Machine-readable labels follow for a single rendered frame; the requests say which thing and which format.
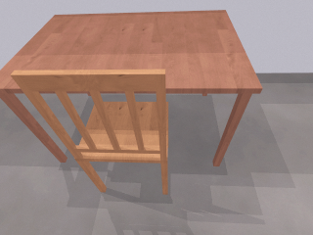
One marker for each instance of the chair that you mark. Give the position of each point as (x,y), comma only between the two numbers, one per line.
(116,132)

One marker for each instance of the table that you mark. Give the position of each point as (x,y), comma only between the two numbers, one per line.
(200,52)

